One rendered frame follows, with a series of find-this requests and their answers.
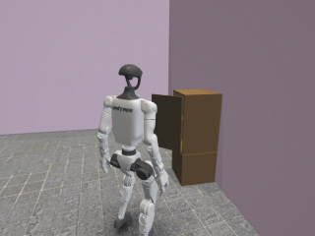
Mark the robot head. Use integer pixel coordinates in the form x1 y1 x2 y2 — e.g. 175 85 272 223
116 64 143 100

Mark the cupboard door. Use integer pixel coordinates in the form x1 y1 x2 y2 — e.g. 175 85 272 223
152 93 183 152

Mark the right robot hand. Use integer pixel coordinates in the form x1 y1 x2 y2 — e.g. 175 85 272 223
154 171 169 196

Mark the robot right forearm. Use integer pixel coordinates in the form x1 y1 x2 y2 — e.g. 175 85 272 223
147 135 164 175

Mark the humanoid robot torso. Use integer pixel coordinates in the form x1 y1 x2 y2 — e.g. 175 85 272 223
111 92 145 172

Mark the robot right upper arm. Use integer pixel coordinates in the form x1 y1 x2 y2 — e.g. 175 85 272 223
140 99 158 146

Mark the robot left forearm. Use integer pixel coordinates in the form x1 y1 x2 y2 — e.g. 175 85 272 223
96 130 109 156

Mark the robot left upper arm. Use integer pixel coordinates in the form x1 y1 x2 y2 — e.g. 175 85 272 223
97 95 117 135

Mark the left robot hand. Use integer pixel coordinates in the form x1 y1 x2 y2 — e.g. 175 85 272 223
99 154 112 173

